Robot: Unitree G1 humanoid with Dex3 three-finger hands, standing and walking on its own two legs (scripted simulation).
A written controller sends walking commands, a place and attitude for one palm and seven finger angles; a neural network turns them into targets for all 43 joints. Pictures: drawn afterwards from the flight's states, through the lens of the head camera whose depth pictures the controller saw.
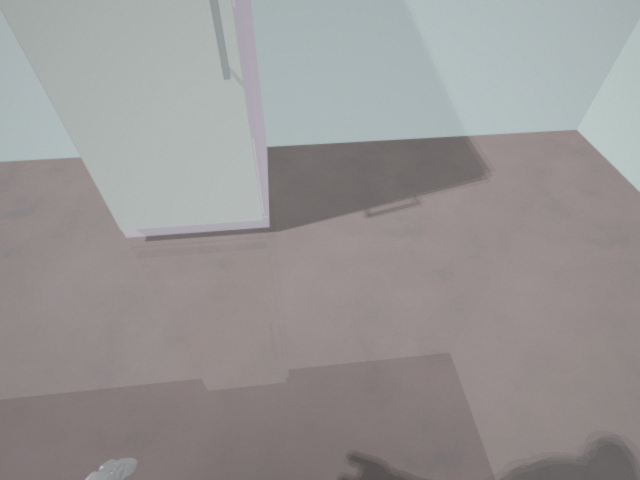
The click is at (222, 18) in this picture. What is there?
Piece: fridge door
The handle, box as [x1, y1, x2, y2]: [209, 0, 230, 79]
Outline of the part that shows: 209,0 224,79 229,79 229,68 227,63 217,0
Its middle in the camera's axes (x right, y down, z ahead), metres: -0.27 -0.61 +0.99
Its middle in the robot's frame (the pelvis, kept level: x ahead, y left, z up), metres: +1.15 +0.34 +0.15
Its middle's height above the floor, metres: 0.92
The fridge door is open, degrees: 0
